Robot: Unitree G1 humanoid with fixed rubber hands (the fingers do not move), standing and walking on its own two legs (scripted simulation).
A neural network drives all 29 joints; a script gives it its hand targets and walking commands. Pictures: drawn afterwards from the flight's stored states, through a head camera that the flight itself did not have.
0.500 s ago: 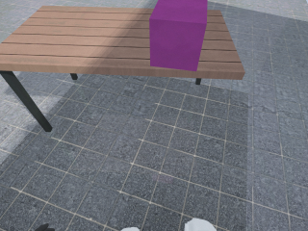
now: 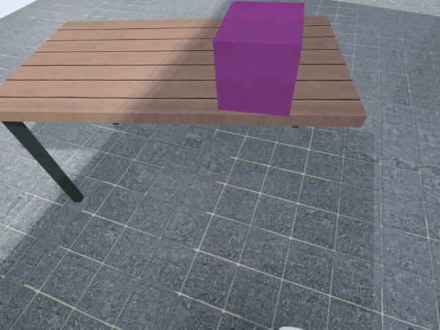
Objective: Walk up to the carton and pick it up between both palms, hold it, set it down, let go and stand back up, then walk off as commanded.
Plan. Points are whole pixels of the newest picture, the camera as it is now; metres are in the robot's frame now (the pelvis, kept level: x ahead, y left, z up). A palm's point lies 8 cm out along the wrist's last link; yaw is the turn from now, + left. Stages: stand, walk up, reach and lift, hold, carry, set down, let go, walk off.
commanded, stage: walk up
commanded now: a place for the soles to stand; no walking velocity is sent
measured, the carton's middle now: (260, 57) +0.88 -0.09 +0.02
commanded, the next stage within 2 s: none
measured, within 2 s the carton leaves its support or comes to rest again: neither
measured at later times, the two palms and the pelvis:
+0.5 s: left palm out of the picture +0.10 +0.35 -0.07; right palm out of the picture +0.13 -0.30 -0.09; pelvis +0.02 +0.02 +0.00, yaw +1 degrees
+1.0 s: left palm out of the picture +0.11 +0.35 -0.07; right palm out of the picture +0.14 -0.29 -0.08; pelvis +0.02 +0.02 +0.00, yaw +2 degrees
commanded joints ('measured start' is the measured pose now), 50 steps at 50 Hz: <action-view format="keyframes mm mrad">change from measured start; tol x16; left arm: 1 -61 84 -6 -88 -3 10 16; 10 18 265 48 3 28 -43 32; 50 -130 172 -1 10 11 -16 24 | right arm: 1 45 -272 -53 -29 -51 -34 -35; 50 -145 -176 -7 -8 -25 -6 -10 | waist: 1 -13 172 -2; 7 49 169 -59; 10 29 -154 -76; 50 15 -11 -120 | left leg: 1 142 287 -514 -345 33 142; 7 -61 156 -184 -113 327 144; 11 -163 38 -22 187 -173 4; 16 150 98 -117 -107 292 45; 18 88 217 -280 -153 232 128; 24 -34 29 -35 -4 46 26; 29 12 177 -264 -211 66 100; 35 30 59 -70 -52 159 33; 50 -3 107 -158 -141 112 55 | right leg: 1 -251 45 8 175 -182 11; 8 266 43 45 -186 69 -24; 10 232 -286 509 -346 49 -184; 15 54 -147 187 -153 387 -95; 19 47 31 44 -52 -15 -9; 24 110 -176 291 -256 -18 -122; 29 37 13 53 -82 -65 -15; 36 112 -125 190 -181 129 -83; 50 116 -40 97 -155 -10 -34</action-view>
